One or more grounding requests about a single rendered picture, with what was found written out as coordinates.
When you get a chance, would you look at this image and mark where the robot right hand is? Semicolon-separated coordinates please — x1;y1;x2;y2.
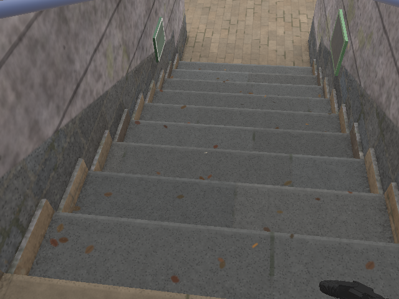
319;280;389;299

